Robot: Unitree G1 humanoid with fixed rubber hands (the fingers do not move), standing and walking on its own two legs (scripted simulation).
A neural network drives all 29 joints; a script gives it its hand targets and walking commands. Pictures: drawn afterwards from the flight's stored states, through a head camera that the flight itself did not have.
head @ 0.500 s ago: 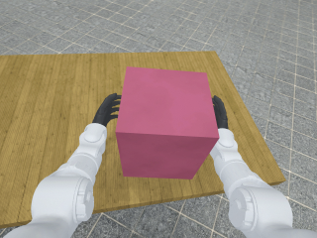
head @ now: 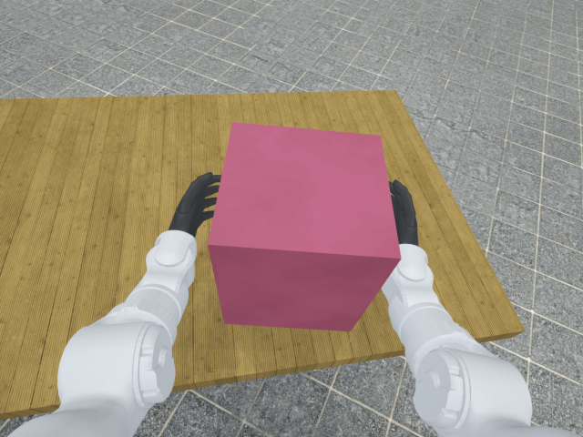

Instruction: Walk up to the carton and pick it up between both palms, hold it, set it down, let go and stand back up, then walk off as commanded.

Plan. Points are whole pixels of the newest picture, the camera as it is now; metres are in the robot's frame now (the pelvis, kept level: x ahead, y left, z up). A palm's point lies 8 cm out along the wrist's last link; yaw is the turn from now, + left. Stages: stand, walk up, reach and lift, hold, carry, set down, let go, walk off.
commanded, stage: reach and lift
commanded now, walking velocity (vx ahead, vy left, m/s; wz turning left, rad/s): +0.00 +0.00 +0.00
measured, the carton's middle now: (296, 236) +0.42 -0.01 +0.00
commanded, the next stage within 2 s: none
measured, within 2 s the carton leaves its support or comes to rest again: leaves its support in 1.36 s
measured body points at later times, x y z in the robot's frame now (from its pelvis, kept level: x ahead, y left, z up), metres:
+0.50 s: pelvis +0.00 +0.00 +0.00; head +0.08 +0.04 +0.44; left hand +0.44 +0.15 +0.02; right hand +0.41 -0.16 +0.04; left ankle +0.02 +0.08 -0.72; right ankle -0.02 -0.13 -0.72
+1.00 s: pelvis -0.01 +0.00 +0.00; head +0.07 +0.05 +0.44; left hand +0.43 +0.15 +0.03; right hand +0.39 -0.15 +0.04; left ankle +0.02 +0.08 -0.72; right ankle -0.02 -0.13 -0.72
